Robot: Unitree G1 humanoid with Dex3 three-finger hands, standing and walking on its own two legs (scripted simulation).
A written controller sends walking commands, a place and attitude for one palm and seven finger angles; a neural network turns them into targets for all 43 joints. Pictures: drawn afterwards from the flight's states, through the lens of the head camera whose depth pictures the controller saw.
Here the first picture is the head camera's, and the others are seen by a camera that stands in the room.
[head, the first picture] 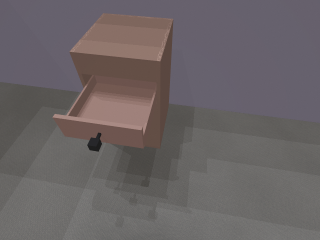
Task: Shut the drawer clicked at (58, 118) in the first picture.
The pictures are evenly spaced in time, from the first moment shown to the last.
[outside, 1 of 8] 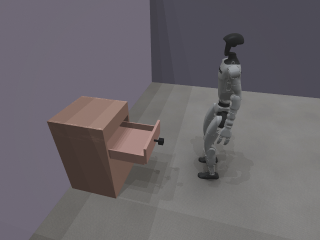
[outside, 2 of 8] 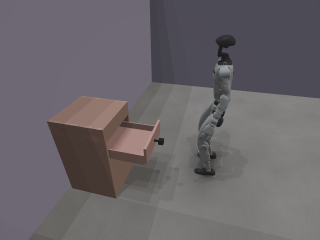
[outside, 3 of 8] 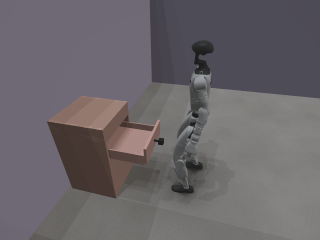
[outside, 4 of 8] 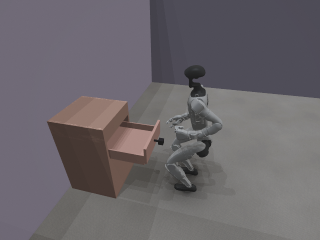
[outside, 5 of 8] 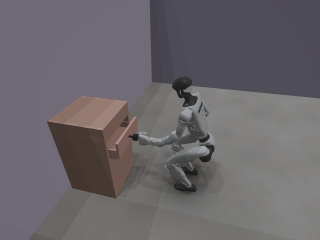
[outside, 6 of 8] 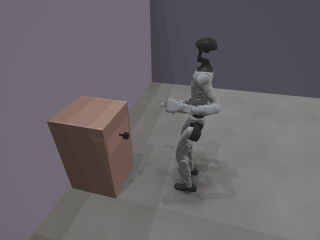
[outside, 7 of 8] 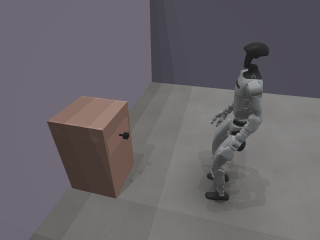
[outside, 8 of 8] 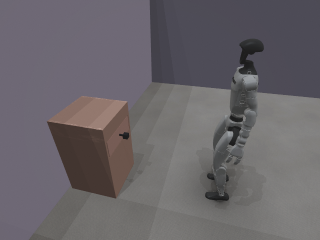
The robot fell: no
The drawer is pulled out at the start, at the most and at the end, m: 0.30 0.30 0.00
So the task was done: yes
